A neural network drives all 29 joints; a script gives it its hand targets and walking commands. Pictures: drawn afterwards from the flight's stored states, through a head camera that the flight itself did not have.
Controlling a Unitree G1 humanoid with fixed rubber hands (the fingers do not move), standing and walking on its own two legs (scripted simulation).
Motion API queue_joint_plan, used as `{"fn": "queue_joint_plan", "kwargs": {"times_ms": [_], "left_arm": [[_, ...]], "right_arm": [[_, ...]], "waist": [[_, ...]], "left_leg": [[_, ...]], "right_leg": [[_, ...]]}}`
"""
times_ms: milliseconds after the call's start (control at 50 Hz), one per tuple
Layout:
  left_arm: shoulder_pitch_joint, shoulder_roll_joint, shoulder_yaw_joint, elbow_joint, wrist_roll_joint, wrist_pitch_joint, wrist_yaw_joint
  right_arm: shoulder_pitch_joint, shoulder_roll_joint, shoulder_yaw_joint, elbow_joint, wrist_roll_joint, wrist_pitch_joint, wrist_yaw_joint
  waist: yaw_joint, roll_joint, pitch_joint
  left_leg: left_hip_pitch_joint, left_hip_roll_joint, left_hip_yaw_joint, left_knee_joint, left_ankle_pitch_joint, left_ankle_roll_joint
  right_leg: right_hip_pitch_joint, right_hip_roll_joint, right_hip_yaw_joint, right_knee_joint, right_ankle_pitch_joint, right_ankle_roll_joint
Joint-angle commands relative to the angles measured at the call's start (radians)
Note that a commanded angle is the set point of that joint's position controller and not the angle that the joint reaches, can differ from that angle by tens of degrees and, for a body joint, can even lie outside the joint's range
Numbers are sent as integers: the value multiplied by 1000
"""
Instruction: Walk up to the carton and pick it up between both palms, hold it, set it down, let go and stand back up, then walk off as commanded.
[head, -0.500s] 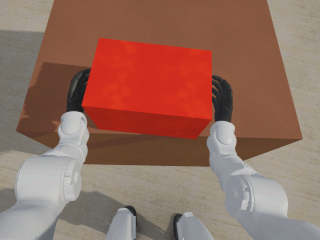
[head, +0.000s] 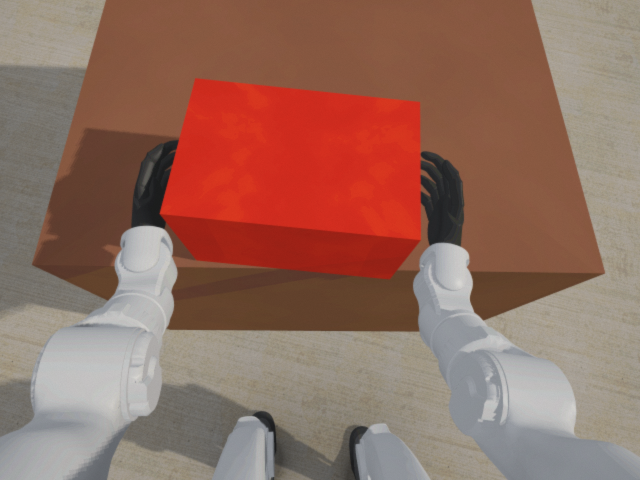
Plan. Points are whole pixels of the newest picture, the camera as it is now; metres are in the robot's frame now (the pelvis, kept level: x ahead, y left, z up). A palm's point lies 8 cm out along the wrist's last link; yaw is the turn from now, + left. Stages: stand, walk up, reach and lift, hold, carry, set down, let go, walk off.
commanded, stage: reach and lift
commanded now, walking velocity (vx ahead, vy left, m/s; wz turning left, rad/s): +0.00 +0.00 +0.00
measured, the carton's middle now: (300, 186) +0.48 +0.01 -0.03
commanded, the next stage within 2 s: none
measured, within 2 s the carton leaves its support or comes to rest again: leaves its support in 0.66 s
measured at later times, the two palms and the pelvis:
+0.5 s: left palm (147, 240) +0.40 +0.20 -0.02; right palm (450, 248) +0.38 -0.17 -0.01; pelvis -0.01 +0.00 +0.00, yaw -1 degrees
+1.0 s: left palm (96, 249) +0.35 +0.20 +0.09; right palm (494, 232) +0.35 -0.16 +0.11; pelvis -0.05 +0.01 +0.02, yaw +0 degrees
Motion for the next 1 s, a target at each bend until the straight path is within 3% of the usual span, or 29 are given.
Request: {"fn": "queue_joint_plan", "kwargs": {"times_ms": [0,60,80,100,180,220,240,280,300,340,400,420,440,500,520,540,620,640,700,740,760,780,840,860,880,920,940,960,980], "left_arm": [[-385,-575,-266,-153,136,-55,-157],[-280,-594,-295,-217,124,-52,-148],[-241,-575,-246,-171,129,-43,-153],[-314,-574,-293,-192,127,-46,-153],[-246,-588,-294,-278,113,-30,-148],[-302,-589,-296,-220,99,-31,-152],[-204,-607,-329,-293,94,-22,-147],[-267,-628,-356,-311,88,-12,-142],[-179,-639,-373,-342,65,0,-142],[-236,-602,-338,-352,83,-12,-137],[-183,-630,-410,-516,21,11,-128],[-186,-640,-419,-428,32,17,-129],[-233,-647,-452,-480,12,22,-131],[-290,-680,-491,-533,-11,37,-122],[-258,-696,-526,-595,-36,46,-125],[-248,-732,-581,-663,-54,59,-117],[-323,-778,-650,-758,-97,95,-96],[-330,-775,-680,-908,-129,93,-84],[-479,-741,-666,-955,-117,142,-73],[-470,-768,-699,-1055,-131,191,-52],[-508,-744,-712,-1072,-147,214,-52],[-478,-738,-660,-1069,-124,253,-52],[-635,-682,-670,-1040,-175,325,-37],[-623,-642,-621,-990,-140,368,-27],[-706,-662,-595,-982,-140,384,-24],[-661,-656,-593,-1031,-154,440,-16],[-711,-671,-591,-1089,-182,453,-19],[-788,-664,-580,-1026,-179,474,-18],[-749,-605,-532,-993,-150,521,-19]], "right_arm": [[-326,431,386,-8,-267,9,194],[-255,451,427,-27,-249,14,192],[-239,445,436,-34,-256,17,195],[-290,436,431,-27,-246,16,193],[-237,457,462,-111,-229,16,195],[-326,440,457,-148,-222,22,189],[-241,449,503,-135,-204,27,190],[-278,424,485,-122,-200,21,191],[-223,425,516,-199,-183,22,186],[-270,450,521,-202,-190,36,196],[-193,512,607,-309,-123,71,188],[-216,501,592,-320,-128,70,177],[-233,496,612,-308,-122,79,183],[-251,508,632,-360,-101,116,188],[-281,556,724,-491,-40,128,185],[-225,590,749,-504,-12,156,183],[-308,661,819,-696,2,233,169],[-263,704,869,-764,51,255,160],[-385,649,822,-844,48,349,164],[-355,673,868,-885,89,399,165],[-356,642,845,-872,101,424,159],[-401,614,820,-919,121,448,163],[-510,541,736,-911,141,541,134],[-537,504,725,-801,151,573,141],[-597,455,655,-804,143,592,136],[-614,488,716,-921,202,628,133],[-663,509,716,-935,214,642,121],[-702,522,691,-852,226,677,128],[-664,454,632,-811,239,716,112]], "waist": [[-6,61,-893],[9,92,-975],[48,74,-929],[17,75,-936],[42,102,-991],[32,49,-972],[10,65,-981],[-1,129,-985],[12,110,-1022],[45,82,-1036],[41,91,-1097],[14,95,-1090],[10,107,-1089],[14,119,-1031],[40,88,-1073],[23,142,-1080],[28,92,-1065],[26,126,-1131],[44,83,-1040],[68,122,-1040],[44,144,-1003],[57,122,-976],[24,74,-861],[53,105,-729],[34,79,-700],[78,37,-723],[60,39,-763],[65,73,-684],[50,67,-602]], "left_leg": [[894,-30,102,-4,808,-74],[922,-39,99,9,875,-80],[890,-41,107,-12,839,-69],[900,-34,102,-10,831,-70],[950,-33,99,-3,916,-86],[878,-44,104,-11,824,-68],[906,-48,95,-12,891,-78],[994,-23,77,1,952,-109],[1017,-27,72,5,992,-103],[921,-41,93,-19,863,-82],[961,-42,77,-17,890,-87],[956,-45,83,-19,856,-90],[954,-47,71,-21,872,-87],[994,-40,61,-51,776,-93],[976,-47,64,-43,810,-78],[972,-52,67,-40,792,-88],[944,-65,46,-67,681,-69],[984,-72,43,-74,737,-72],[973,-67,28,-133,511,-67],[1003,-59,32,-159,489,-76],[999,-63,28,-168,467,-77],[990,-59,33,-186,427,-77],[962,-68,38,-261,241,-57],[942,-54,41,-294,178,-56],[929,-53,33,-313,89,-63],[934,-63,46,-320,115,-46],[938,-66,35,-303,152,-41],[899,-69,43,-327,49,-40],[937,-67,36,-337,88,-43]], "right_leg": [[293,61,-107,-125,697,33],[309,72,-103,-120,757,30],[329,68,-104,-124,759,25],[293,68,-106,-114,744,31],[334,82,-103,-128,752,27],[355,73,-98,-126,747,35],[376,70,-104,-116,869,36],[299,89,-111,-141,736,27],[320,101,-110,-146,777,14],[366,78,-94,-141,726,25],[425,84,-70,-120,796,25],[398,98,-87,-128,744,31],[405,91,-85,-133,762,23],[353,101,-91,-174,573,10],[403,103,-75,-159,661,23],[426,110,-70,-143,644,20],[433,109,-60,-159,577,16],[493,104,-46,-171,647,21],[461,97,-50,-210,416,12],[441,102,-45,-203,376,4],[454,98,-45,-217,345,2],[470,101,-45,-227,318,-4],[463,87,-35,-272,201,-13],[423,83,-38,-276,111,-22],[422,72,-36,-296,39,-32],[510,63,-28,-295,81,-31],[530,58,-9,-304,132,-30],[465,51,-6,-317,7,-31],[509,40,-11,-333,42,-37]]}}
